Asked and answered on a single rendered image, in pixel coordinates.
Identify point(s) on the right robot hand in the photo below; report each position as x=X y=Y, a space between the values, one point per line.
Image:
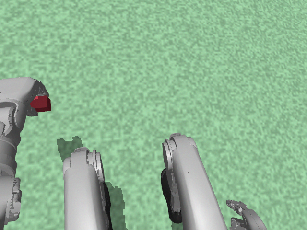
x=251 y=221

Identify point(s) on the left robot hand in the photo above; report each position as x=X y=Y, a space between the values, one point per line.
x=23 y=89

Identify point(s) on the small box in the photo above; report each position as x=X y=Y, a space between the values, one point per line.
x=41 y=104

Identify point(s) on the left robot arm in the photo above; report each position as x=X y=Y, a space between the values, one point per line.
x=12 y=118

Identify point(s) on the left robot foot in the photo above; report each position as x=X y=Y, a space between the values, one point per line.
x=107 y=207

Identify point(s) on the right robot foot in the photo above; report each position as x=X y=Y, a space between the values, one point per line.
x=175 y=217

